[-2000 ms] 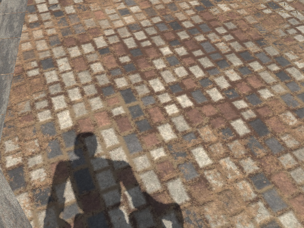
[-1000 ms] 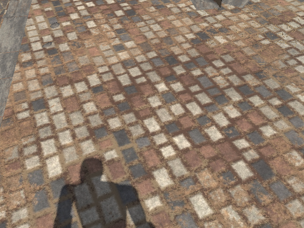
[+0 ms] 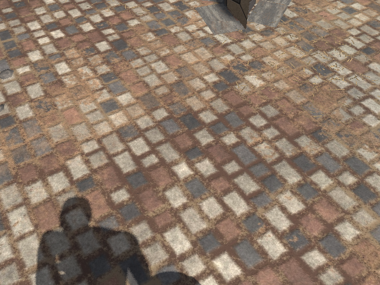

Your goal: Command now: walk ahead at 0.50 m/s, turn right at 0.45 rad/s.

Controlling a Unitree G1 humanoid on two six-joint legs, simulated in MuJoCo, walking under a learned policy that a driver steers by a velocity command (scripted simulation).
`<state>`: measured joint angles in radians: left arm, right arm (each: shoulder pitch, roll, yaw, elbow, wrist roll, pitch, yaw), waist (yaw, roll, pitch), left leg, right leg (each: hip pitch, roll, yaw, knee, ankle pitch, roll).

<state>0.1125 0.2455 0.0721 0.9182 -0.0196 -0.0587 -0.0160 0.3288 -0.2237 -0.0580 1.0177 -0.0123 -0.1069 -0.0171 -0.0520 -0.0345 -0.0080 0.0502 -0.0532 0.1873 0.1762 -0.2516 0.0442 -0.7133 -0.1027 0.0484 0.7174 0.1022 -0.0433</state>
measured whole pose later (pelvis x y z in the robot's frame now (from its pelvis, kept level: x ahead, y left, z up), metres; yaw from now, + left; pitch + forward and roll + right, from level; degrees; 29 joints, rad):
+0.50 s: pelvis +0.29 -0.06 +0.00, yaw -17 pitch +3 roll +0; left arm 0.31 0.26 0.08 0.81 -0.02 -0.06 0.01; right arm 0.02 -0.28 -0.06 0.77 0.00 -0.11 -0.01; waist 0.06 0.03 0.02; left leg -0.66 0.09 -0.10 0.62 0.02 -0.05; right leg -0.15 0.11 0.12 0.35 -0.24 -0.09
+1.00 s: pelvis +0.56 -0.11 +0.00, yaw -35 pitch +2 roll +2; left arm 0.13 0.30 0.08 0.64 -0.02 -0.03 -0.02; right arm 0.31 -0.28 -0.08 0.86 0.00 -0.09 -0.01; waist -0.08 -0.04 0.04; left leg -0.04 0.00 0.18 0.27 -0.26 0.01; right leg -0.70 -0.10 0.04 0.81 -0.04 0.00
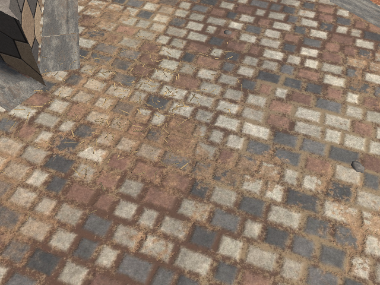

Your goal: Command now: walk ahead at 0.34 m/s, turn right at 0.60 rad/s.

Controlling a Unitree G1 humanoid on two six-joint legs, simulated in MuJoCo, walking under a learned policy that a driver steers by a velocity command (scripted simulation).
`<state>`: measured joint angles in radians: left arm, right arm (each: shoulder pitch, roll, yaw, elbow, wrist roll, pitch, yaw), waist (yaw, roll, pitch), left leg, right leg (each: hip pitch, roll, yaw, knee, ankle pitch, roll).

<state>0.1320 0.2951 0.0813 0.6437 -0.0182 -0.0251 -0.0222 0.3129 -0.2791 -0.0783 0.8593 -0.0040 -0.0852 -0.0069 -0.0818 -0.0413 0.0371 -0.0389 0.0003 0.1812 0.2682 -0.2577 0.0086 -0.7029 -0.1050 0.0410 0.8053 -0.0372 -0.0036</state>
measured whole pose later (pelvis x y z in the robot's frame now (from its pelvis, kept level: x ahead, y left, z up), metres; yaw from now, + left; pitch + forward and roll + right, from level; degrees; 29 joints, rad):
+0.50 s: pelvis +0.15 -0.03 -0.01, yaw -7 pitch +1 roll -2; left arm 0.15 0.23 0.04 0.73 0.02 -0.01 0.00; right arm 0.17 -0.27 -0.04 0.82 -0.01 0.01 -0.03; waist 0.00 0.03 0.01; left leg -0.37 0.08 -0.03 0.62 -0.24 -0.04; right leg -0.36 0.07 -0.01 0.50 -0.17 -0.05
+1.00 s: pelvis +0.20 -0.01 -0.01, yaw -7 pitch -1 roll +0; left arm 0.16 0.22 0.05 0.91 0.00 0.01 0.03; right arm 0.18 -0.23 -0.02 0.92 -0.01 -0.02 -0.02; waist -0.01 0.01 0.03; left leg -0.20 0.02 0.01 0.54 -0.32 -0.01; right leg -0.25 0.01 0.02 0.54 -0.27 0.00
